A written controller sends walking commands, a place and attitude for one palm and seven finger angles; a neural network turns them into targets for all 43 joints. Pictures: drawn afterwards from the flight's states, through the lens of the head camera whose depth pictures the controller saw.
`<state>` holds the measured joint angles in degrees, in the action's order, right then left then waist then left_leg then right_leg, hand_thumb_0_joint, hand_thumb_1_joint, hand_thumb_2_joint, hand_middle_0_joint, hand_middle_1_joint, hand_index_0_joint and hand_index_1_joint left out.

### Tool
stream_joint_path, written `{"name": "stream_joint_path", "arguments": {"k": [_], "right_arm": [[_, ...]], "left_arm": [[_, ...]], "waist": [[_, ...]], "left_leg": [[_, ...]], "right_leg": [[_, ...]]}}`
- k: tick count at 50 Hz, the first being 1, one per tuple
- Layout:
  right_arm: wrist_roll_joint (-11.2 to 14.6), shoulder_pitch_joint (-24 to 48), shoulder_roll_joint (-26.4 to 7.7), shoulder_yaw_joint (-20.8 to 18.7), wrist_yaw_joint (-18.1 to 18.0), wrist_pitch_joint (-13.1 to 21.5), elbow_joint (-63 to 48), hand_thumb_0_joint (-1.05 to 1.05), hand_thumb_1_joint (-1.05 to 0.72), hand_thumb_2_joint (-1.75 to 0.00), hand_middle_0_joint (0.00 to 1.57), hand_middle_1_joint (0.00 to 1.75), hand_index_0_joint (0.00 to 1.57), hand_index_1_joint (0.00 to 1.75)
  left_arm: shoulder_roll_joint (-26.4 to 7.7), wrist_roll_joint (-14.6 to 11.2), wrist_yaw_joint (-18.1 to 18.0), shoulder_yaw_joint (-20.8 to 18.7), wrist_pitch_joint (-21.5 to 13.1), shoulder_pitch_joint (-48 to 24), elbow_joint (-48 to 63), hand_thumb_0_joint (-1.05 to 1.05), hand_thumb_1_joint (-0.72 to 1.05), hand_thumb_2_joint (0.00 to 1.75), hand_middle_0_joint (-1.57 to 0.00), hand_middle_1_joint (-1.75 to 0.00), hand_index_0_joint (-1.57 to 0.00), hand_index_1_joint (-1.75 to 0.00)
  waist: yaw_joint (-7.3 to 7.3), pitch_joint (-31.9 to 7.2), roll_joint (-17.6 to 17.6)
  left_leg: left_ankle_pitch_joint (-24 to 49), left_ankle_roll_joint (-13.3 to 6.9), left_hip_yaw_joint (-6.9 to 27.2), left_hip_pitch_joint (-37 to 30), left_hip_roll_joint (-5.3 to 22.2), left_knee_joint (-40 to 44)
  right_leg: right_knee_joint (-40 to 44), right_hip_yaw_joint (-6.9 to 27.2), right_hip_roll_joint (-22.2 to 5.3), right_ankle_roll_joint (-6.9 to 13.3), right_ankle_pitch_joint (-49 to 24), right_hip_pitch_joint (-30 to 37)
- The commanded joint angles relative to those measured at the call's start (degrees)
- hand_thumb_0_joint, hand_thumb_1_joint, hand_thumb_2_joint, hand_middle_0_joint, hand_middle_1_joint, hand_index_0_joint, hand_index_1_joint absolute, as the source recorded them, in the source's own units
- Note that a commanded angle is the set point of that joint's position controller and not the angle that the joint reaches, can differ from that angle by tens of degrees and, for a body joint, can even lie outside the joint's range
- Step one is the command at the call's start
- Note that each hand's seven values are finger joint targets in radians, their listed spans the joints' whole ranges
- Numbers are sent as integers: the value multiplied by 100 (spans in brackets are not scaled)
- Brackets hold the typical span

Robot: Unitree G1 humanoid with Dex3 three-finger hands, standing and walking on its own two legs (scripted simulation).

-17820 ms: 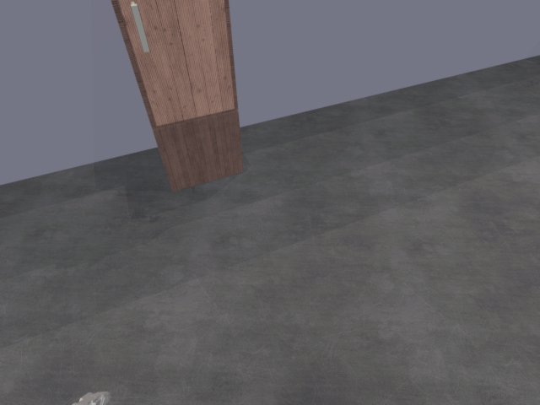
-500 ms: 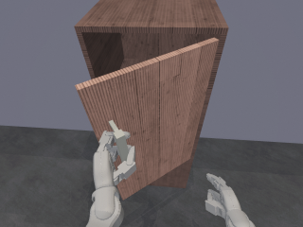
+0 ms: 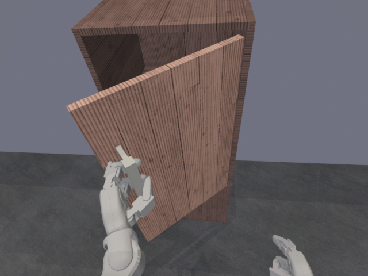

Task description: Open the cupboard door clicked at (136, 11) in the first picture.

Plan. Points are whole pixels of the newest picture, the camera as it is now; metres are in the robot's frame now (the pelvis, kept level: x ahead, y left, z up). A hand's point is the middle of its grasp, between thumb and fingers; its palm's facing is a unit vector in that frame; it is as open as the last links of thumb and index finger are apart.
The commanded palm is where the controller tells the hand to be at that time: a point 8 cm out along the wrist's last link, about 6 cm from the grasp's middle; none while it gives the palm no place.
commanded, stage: open thumb and fingers to let go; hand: left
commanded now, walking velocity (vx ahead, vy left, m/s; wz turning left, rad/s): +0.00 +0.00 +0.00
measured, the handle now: (133, 176) +0.30 +0.12 +0.09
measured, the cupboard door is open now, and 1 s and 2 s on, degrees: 41 39 41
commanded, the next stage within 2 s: slide the hand sideways off the handle in 0.66 s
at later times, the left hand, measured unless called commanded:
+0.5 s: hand (134, 198) +0.25 +0.11 +0.10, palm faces +0.31 -0.95 +0.00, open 14.2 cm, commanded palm +0.21 +0.13 +0.09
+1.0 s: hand (136, 210) +0.23 +0.10 +0.10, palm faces -0.12 -0.99 +0.00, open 16.6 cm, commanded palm +0.20 +0.13 +0.09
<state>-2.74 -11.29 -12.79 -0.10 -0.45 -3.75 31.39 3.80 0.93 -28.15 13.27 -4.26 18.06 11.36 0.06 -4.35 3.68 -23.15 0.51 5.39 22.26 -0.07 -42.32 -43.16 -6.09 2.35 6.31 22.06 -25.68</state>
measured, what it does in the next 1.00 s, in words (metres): shifts its weight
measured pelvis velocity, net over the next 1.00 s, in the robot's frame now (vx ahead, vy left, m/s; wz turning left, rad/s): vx -0.03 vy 0.08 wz -0.01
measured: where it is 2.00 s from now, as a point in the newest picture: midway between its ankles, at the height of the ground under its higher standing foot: outside the picture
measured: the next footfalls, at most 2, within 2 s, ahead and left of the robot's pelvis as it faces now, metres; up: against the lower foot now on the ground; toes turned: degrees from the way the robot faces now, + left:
none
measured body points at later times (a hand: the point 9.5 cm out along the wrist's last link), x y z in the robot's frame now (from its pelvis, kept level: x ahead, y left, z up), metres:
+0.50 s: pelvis -0.03 +0.04 +0.00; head -0.03 +0.02 +0.45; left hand +0.23 +0.16 +0.10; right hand +0.17 -0.17 -0.08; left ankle -0.02 +0.18 -0.71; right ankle +0.01 -0.04 -0.71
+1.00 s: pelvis -0.03 +0.08 -0.01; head -0.02 +0.06 +0.44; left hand +0.23 +0.15 +0.10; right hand +0.14 -0.13 -0.09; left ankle -0.02 +0.18 -0.71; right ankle +0.01 -0.04 -0.71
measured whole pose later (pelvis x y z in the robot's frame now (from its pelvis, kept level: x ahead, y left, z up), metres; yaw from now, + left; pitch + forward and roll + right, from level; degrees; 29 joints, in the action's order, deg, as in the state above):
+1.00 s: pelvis -0.03 +0.08 -0.01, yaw -1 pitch +2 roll -1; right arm 0.7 -14.1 -11.8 2.2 0.8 0.6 27.7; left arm 0.0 0.5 -9.8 19.5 -4.8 9.1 7.1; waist -1.2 -2.1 3.3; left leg -24.8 -1.8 3.0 25.6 -3.7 -48.4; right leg -46.9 -3.3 -1.1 0.8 20.8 -28.2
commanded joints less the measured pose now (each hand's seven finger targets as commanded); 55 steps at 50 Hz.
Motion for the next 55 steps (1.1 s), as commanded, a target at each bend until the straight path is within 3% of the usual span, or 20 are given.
{"name": "stream_joint_path", "arguments": {"k": [1,4,12,14,18,20,22,28,32,33,35,38,39,40,41,43,45,47,49,55], "right_arm": [[52,826,-194,-45,-54,411,-1088,0,-90,-90,20,30,20,30],[57,858,-202,-64,-81,441,-1068,0,-90,-90,20,30,20,30],[51,893,-165,-41,-85,487,-1065,0,-90,-90,20,30,20,30],[49,890,-184,-40,-70,511,-1082,0,-90,-90,20,30,20,30],[62,962,-192,-10,-78,541,-1047,0,-90,-90,20,30,20,30],[80,991,-190,-23,-54,564,-1011,0,-90,-90,20,30,20,30],[85,998,-205,-13,-33,576,-1009,0,-90,-90,20,30,20,30],[100,1070,-220,-4,67,507,-950,0,-90,-90,20,30,20,30],[112,1111,-218,-17,185,441,-944,0,-90,-90,20,30,20,30],[114,1140,-218,-26,204,418,-941,0,-90,-90,20,30,20,30],[129,1222,-209,-10,247,362,-927,0,-90,-90,20,30,20,30],[115,1242,-197,-22,296,341,-907,0,-90,-90,20,30,20,30],[121,548,-450,-73,320,283,-870,0,-90,-90,20,30,20,30],[204,478,-411,-117,273,308,-1091,0,-90,-90,20,30,20,30],[227,482,-410,-81,206,340,-1183,0,-90,-90,20,30,20,30],[335,515,-360,-1,117,510,-1399,0,-90,-90,20,30,20,30],[394,584,-324,57,80,704,-1508,0,-90,-90,20,30,20,30],[408,575,-345,62,57,819,-1492,0,-90,-90,20,30,20,30],[394,538,-352,42,88,870,-1515,0,-90,-90,20,30,20,30],[346,454,-317,28,162,876,-1620,0,-90,-90,20,30,20,30]], "left_arm": [[335,140,60,113,-537,-706,1219,0,27,63,-35,-128,-35,-128],[201,132,71,-44,-597,-712,1145,0,6,54,-34,-126,-34,-126],[404,175,-68,97,-618,-1124,1003,0,-50,30,-30,-120,-30,-120],[518,199,-88,223,-577,-1108,887,0,-50,30,-30,-120,-30,-120],[644,258,-170,382,-526,-1724,771,0,-50,30,-27,-100,-27,-100],[818,349,-247,574,-462,-1976,612,0,-50,30,-25,-90,-25,-90],[921,351,-317,642,-397,-2199,468,0,-50,30,-23,-80,-23,-80],[1359,390,-474,915,-110,-2556,200,0,-50,30,-18,-50,-18,-50],[1565,392,-510,1072,84,-2641,285,0,-50,30,-15,-30,-15,-30],[1539,379,-522,1025,140,-2569,262,0,-50,30,-15,-30,-15,-30],[1609,370,-548,1048,234,-2624,271,0,-50,30,-15,-30,-15,-30],[1674,359,-612,1061,344,-2705,334,0,-50,30,-15,-30,-15,-30],[980,1001,614,2309,104,-2563,352,0,-50,30,-15,-30,-15,-30],[561,759,1276,1855,-174,-2873,836,0,-50,30,-15,-30,-15,-30],[343,617,1811,1802,-317,-2882,859,0,-50,30,-15,-30,-15,-30],[440,216,2400,1760,-443,-2846,880,0,-50,30,-15,-30,-15,-30],[616,-52,2451,1680,-478,-2799,874,0,-50,30,-15,-30,-15,-30],[528,-141,2286,1387,-442,-2622,839,0,-50,30,-15,-30,-15,-30],[411,-13,2075,1256,-404,-2296,936,0,-50,30,-15,-30,-15,-30],[218,273,1895,1227,-322,-1502,1334,0,-50,30,-15,-30,-15,-30]], "waist": [[-45,-932,-1123],[-92,-927,-1086],[-40,-844,-1030],[-21,-739,-1104],[48,-586,-1002],[87,-493,-743],[73,-558,-870],[22,-693,-628],[-28,-820,-519],[-54,-808,-583],[-87,-801,-385],[-81,-905,-495],[541,-324,-671],[321,-973,-507],[288,-1163,-480],[339,-890,-658],[314,-602,-593],[237,-528,-675],[100,-646,-671],[34,-688,-756]], "left_leg": [[746,-147,-248,506,-265,98],[733,-154,-243,477,-248,154],[729,-170,-303,314,-250,203],[708,-186,-291,263,-249,220],[490,-197,-314,193,-278,225],[435,-209,-326,27,-258,274],[399,-209,-285,59,-267,318],[599,-170,-175,36,-182,530],[837,-119,-86,43,-112,545],[859,-107,-72,79,-97,534],[854,-71,-44,102,-82,556],[927,-58,-29,141,-64,478],[1071,-184,-64,-120,-51,456],[1141,-216,-104,-208,-80,397],[1147,-234,-106,-278,-92,352],[775,-273,-73,-62,-98,335],[284,-250,38,102,-111,419],[40,-225,64,231,-127,457],[152,-196,105,233,-114,517],[628,-212,-40,262,-99,401]], "right_leg": [[1373,1518,-900,-817,-1785,1350],[1413,1499,-875,-784,-1638,1376],[1409,1286,-776,-730,-1198,1146],[1415,1155,-723,-704,-1017,1017],[1524,1081,-679,-645,-196,722],[1480,859,-574,-543,205,455],[1392,739,-507,-517,312,416],[802,226,-277,-390,-224,352],[518,87,-208,-322,-502,341],[496,81,-193,-311,-502,344],[391,39,-183,-282,-493,296],[303,22,-156,-274,-536,270],[405,226,-210,-327,-933,5],[362,255,-234,-297,-1109,231],[288,294,-225,-287,-1189,328],[363,304,-228,-331,-851,222],[363,232,-203,-353,-267,30],[398,229,-200,-369,-15,-19],[298,187,-198,-351,-85,69],[297,244,-227,-350,-504,239]]}}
